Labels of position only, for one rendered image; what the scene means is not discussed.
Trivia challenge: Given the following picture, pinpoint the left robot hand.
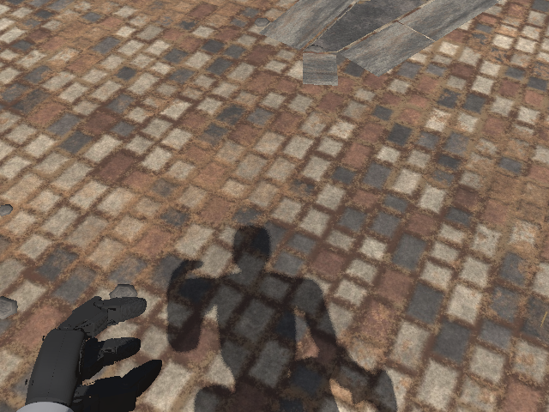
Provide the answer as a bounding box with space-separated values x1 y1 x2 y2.
25 296 162 412

